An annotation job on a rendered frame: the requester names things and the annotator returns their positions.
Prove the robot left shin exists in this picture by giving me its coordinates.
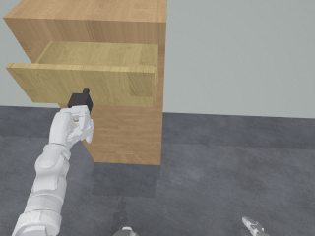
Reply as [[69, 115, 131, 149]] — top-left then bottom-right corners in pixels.
[[122, 226, 132, 230]]

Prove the drawer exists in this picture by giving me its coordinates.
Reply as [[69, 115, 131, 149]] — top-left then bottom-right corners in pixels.
[[5, 41, 158, 108]]

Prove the robot left forearm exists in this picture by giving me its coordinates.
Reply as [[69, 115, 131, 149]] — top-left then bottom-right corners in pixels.
[[12, 143, 71, 236]]

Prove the handle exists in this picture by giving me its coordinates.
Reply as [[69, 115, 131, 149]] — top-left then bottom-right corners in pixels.
[[67, 88, 94, 114]]

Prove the cabinet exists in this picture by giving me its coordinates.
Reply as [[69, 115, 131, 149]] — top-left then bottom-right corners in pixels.
[[3, 0, 167, 165]]

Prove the right robot hand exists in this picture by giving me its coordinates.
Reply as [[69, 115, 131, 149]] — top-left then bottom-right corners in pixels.
[[242, 216, 269, 236]]

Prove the left robot hand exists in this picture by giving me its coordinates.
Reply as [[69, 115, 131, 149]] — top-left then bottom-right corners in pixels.
[[49, 105, 95, 150]]

